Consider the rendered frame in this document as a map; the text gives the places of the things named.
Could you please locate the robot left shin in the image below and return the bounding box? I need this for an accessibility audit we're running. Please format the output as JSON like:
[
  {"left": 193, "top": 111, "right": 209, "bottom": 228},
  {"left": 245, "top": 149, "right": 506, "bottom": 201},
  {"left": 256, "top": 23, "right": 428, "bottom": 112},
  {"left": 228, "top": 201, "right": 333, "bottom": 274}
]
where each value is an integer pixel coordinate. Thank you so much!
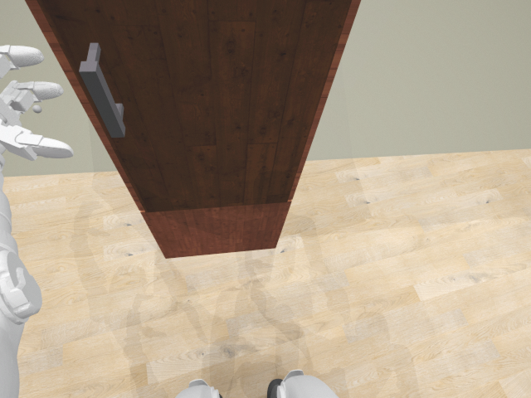
[{"left": 188, "top": 379, "right": 211, "bottom": 388}]

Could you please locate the left robot upper arm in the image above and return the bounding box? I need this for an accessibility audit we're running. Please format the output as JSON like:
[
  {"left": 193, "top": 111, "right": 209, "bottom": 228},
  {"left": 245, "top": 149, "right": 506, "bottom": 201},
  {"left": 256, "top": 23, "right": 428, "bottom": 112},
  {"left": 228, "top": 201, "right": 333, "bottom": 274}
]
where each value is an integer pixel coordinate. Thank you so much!
[{"left": 0, "top": 250, "right": 42, "bottom": 398}]

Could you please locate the robot left forearm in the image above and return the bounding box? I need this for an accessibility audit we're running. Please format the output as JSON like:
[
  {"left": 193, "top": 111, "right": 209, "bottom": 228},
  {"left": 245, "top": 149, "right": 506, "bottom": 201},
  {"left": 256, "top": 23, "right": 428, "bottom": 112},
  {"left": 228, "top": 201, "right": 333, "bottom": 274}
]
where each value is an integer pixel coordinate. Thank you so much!
[{"left": 0, "top": 153, "right": 19, "bottom": 257}]

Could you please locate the robot right thigh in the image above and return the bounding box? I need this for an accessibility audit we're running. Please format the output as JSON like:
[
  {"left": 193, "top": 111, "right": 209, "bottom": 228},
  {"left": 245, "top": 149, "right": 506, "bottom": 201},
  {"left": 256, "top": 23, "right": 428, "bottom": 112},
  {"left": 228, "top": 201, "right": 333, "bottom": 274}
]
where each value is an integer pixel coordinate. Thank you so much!
[{"left": 277, "top": 375, "right": 338, "bottom": 398}]

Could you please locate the handle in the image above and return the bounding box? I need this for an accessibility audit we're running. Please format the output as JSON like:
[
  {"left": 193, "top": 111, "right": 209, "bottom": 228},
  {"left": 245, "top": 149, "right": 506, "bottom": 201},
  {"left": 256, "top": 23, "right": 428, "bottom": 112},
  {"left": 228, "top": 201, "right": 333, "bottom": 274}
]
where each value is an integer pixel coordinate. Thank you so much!
[{"left": 79, "top": 43, "right": 125, "bottom": 138}]

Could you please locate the robot left hand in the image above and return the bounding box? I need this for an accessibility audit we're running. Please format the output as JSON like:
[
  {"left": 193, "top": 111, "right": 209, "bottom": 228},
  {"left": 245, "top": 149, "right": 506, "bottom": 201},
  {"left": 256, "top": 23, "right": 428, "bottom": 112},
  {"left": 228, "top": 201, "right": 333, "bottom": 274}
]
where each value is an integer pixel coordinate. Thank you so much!
[{"left": 0, "top": 45, "right": 74, "bottom": 161}]

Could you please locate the cupboard door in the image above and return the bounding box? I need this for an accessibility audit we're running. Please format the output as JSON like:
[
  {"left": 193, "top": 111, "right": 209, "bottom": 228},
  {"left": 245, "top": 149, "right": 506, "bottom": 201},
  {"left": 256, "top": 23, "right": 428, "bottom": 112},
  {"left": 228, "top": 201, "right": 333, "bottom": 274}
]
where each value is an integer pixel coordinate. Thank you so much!
[{"left": 37, "top": 0, "right": 352, "bottom": 212}]

